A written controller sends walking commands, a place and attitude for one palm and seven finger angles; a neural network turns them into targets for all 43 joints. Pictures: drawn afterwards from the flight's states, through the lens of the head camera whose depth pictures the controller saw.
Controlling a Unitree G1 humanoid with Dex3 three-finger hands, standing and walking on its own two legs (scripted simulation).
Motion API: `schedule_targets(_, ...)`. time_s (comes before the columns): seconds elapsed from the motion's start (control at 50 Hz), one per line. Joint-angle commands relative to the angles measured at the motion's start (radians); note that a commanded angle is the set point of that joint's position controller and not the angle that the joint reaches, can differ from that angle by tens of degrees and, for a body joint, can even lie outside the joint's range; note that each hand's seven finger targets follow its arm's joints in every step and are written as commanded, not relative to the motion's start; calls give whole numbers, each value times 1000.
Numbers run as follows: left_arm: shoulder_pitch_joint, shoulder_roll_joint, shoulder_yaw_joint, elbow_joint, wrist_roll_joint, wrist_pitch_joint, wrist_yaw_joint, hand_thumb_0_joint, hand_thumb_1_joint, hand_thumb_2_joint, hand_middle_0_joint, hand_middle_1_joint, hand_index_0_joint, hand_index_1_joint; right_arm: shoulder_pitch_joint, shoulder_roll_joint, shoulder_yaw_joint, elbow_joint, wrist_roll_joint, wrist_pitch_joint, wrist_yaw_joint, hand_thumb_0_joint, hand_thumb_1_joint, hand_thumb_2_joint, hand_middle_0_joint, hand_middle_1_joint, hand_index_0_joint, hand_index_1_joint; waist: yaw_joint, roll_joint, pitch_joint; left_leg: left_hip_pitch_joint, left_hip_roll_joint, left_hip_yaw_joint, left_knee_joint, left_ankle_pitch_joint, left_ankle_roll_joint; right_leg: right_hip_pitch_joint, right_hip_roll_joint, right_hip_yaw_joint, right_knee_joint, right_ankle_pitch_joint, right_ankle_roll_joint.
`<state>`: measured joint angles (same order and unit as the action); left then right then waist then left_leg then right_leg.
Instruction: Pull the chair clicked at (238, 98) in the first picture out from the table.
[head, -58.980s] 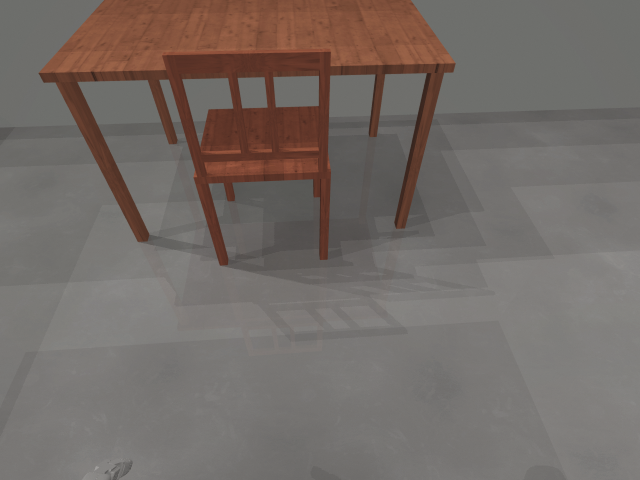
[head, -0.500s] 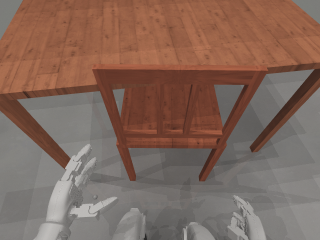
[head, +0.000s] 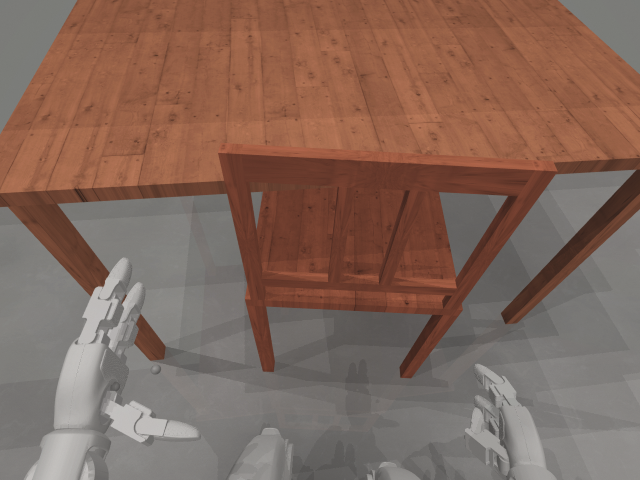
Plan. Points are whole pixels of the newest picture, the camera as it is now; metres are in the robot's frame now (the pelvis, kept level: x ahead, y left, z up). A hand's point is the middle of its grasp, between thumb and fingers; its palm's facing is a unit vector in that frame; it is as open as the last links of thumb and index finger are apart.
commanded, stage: raise the hand toward the chair's back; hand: left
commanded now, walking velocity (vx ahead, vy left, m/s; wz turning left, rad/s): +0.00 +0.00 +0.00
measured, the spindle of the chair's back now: (339, 237) +0.47 +0.00 -0.02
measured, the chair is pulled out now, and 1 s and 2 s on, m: -0.05 -0.05 -0.05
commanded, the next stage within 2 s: aim the fingers beside a spindle in 0.76 s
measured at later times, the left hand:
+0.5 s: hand (159, 347) +0.25 +0.20 +0.05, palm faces -0.01 -1.00 -0.04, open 16.9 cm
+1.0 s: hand (167, 346) +0.26 +0.19 +0.05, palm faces +0.02 -1.00 -0.05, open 16.9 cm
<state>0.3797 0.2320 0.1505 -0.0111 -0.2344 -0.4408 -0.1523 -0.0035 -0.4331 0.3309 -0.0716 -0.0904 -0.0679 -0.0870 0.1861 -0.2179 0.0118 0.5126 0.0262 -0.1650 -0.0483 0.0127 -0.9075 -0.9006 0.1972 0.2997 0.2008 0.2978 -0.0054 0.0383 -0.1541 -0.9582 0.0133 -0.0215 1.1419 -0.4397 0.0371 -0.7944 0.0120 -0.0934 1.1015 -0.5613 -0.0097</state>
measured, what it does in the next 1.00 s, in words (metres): stands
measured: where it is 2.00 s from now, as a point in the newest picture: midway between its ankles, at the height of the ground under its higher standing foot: outside the picture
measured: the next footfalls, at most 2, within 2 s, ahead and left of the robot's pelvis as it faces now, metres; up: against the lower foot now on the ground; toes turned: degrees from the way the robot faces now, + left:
none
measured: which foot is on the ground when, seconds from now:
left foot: down 0.00-1.00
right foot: down 0.00-1.00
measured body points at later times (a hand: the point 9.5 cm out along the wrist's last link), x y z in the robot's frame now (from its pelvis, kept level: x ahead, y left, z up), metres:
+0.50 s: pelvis +0.01 +0.00 +0.01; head +0.07 +0.02 +0.46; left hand +0.25 +0.25 +0.05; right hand +0.17 -0.25 -0.06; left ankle +0.06 +0.09 -0.65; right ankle -0.01 -0.12 -0.65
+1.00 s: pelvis +0.01 -0.01 +0.00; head +0.08 +0.00 +0.45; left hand +0.25 +0.25 +0.05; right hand +0.19 -0.25 -0.07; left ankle +0.06 +0.09 -0.65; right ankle -0.01 -0.12 -0.65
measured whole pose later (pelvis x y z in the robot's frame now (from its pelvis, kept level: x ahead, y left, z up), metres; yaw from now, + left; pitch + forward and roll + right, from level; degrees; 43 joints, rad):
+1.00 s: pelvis +0.01 -0.01 +0.00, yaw +0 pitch +15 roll -3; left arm 0.25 0.25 0.20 0.13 -0.28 -0.40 -0.26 -0.01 -0.50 0.30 -0.06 -0.08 -0.06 -0.08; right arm 0.21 -0.24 0.02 0.54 0.03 -0.17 -0.05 0.01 -0.91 -0.90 0.20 0.30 0.20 0.30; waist -0.01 0.05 -0.14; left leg -0.94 0.01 -0.02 1.11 -0.44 0.03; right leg -0.78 0.01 -0.09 1.08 -0.56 -0.02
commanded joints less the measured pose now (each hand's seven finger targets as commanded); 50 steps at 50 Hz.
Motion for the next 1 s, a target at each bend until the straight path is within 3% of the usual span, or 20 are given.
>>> schedule_targets(0.0, -85, 126, 33, -108, -15, 4, -92, 0, -500, 300, -60, -80, -60, -80, -4, -167, -58, -144, 12, -35, -20, 0, -900, -900, 200, 300, 200, 300, -32, 24, -148, 283, 8, -50, -196, 86, -7, -19, 18, 16, -191, 133, -16)
schedule_targets(0.06, -125, 173, 103, -215, -48, 1, -100, 0, -500, 300, -60, -80, -60, -80, -1, -161, -57, -152, 12, -42, -28, 0, -900, -900, 200, 300, 200, 300, -11, 46, -245, 358, 8, -49, -203, 181, -7, 41, 17, 15, -194, 207, -16)
schedule_targets(0.1, -129, 208, 161, -238, -58, -15, -73, 0, -500, 300, -60, -80, -60, -80, -7, -148, -55, -137, 7, -46, -30, 0, -900, -900, 200, 300, 200, 300, 3, 62, -250, 377, 9, -51, -205, 216, -10, 47, 20, 11, -191, 223, -19)
schedule_targets(0.18, -154, 163, 137, -167, -53, -42, -48, 0, -500, 300, -60, -80, -60, -80, -2, -145, -51, -109, 0, -49, -21, 0, -900, -900, 200, 300, 200, 300, -20, 63, -191, 367, 15, -64, -209, 205, -18, -9, 19, -1, -183, 199, -17)
schedule_targets(0.24, -164, 148, 113, -50, -43, -13, -85, 0, -500, 300, -60, -80, -60, -80, 5, -165, -55, -100, 5, -44, -18, 0, -900, -900, 200, 300, 200, 300, -34, 35, -150, 321, 12, -57, -208, 159, -15, -18, 19, 3, -192, 182, -14)
schedule_targets(0.32, -131, 150, 99, -51, -61, 37, -147, 0, -500, 300, -60, -80, -60, -80, 14, -178, -62, -127, 19, -47, -21, 0, -900, -900, 200, 300, 200, 300, -23, 20, -206, 354, 6, -46, -225, 192, -10, 48, 16, 8, -217, 219, -12)
schedule_targets(0.36, -134, 175, 125, -112, -72, 36, -146, 0, -500, 300, -60, -80, -60, -80, 12, -174, -65, -133, 18, -53, -22, 0, -900, -900, 200, 300, 200, 300, -12, 29, -243, 382, 5, -44, -226, 233, -8, 71, 15, 10, -220, 253, -11)
schedule_targets(0.4, -129, 207, 170, -133, -74, 17, -118, 0, -500, 300, -60, -80, -60, -80, 8, -166, -66, -123, 13, -56, -23, 0, -900, -900, 200, 300, 200, 300, -1, 11, -237, 375, 7, -44, -223, 254, -9, 80, 19, 9, -214, 268, -12)
schedule_targets(0.5, -152, 192, 173, -124, -55, -53, -52, 0, -500, 300, -60, -80, -60, -80, 6, -157, -64, -97, 1, -56, -12, 0, -900, -900, 200, 300, 200, 300, -8, 58, -171, 352, 12, -52, -221, 216, -17, 10, 17, 1, -191, 208, -17)
schedule_targets(0.56, -151, 150, 126, -61, -46, -49, -71, 0, -500, 300, -60, -80, -60, -80, 9, -166, -64, -105, 3, -51, -7, 0, -900, -900, 200, 300, 200, 300, -24, 43, -160, 324, 10, -45, -215, 160, -15, -13, 14, 6, -191, 177, -13)
schedule_targets(0.62, -143, 152, 104, -56, -52, -22, -112, 0, -500, 300, -60, -80, -60, -80, 12, -175, -64, -119, 13, -47, -10, 0, -900, -900, 200, 300, 200, 300, -23, 40, -185, 327, 6, -40, -220, 150, -10, 20, 13, 16, -208, 178, -12)
schedule_targets(0.72, -151, 195, 150, -148, -71, -17, -112, 0, -500, 300, -60, -80, -60, -80, 10, -167, -64, -125, 12, -55, -21, 0, -900, -900, 200, 300, 200, 300, -12, 26, -244, 359, 5, -38, -214, 207, -5, 63, 15, 22, -212, 232, -9)
schedule_targets(0.8, -171, 188, 161, -122, -70, -43, -83, 0, -500, 300, -60, -80, -60, -80, 1, -159, -59, -103, 8, -57, -22, 0, -900, -900, 200, 300, 200, 300, -19, 36, -175, 327, 7, -44, -207, 169, -8, 16, 16, 16, -207, 190, -11)
schedule_targets(0.84, -170, 162, 134, -84, -60, -41, -84, 0, -500, 300, -60, -80, -60, -80, 3, -161, -59, -104, 8, -56, -19, 0, -900, -900, 200, 300, 200, 300, -29, 27, -154, 319, 7, -43, -205, 155, -8, -5, 14, 15, -204, 183, -9)
schedule_targets(0.92, -199, 125, 76, -25, -52, -16, -116, 0, -500, 300, -60, -80, -60, -80, 13, -170, -56, -110, 10, -52, -18, 0, -900, -900, 200, 300, 200, 300, -44, -9, -163, 284, 2, -36, -184, 130, -2, -6, 11, 29, -205, 174, -4)
schedule_targets(0.98, -283, 160, 93, -43, -55, -15, -131, 0, -500, 300, -60, -80, -60, -80, 14, -177, -57, -108, 11, -55, -24, 0, -900, -900, 200, 300, 200, 300, -45, 0, -194, 278, 1, -34, -167, 131, -1, -4, 8, 41, -200, 173, -4)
